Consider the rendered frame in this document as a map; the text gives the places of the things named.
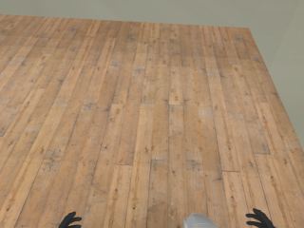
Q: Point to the right robot hand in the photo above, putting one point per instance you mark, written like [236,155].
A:
[258,215]

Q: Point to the right robot thigh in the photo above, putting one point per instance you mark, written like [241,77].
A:
[198,221]

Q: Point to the left robot hand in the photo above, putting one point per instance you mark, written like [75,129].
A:
[69,219]

